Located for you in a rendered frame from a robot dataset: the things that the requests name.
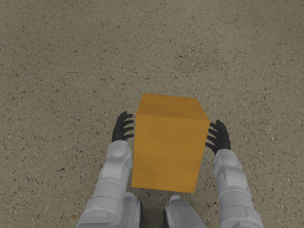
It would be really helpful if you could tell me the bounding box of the robot right thigh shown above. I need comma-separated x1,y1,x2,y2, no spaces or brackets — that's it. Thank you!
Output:
165,199,206,228

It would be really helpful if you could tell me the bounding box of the left robot forearm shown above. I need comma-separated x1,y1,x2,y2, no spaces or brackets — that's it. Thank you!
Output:
75,140,133,228

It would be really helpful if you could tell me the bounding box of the robot left shin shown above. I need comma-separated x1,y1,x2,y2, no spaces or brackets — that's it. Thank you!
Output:
124,192,140,228

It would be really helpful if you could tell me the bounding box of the carton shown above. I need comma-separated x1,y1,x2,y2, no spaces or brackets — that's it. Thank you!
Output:
131,93,210,194

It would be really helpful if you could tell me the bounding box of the right robot forearm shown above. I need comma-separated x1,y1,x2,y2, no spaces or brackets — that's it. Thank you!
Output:
212,148,264,228

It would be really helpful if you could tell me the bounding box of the right robot hand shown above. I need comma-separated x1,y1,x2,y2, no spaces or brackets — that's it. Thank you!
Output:
205,120,231,156

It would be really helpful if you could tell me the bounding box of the left robot hand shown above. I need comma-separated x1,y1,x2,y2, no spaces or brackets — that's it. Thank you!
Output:
111,111,134,143

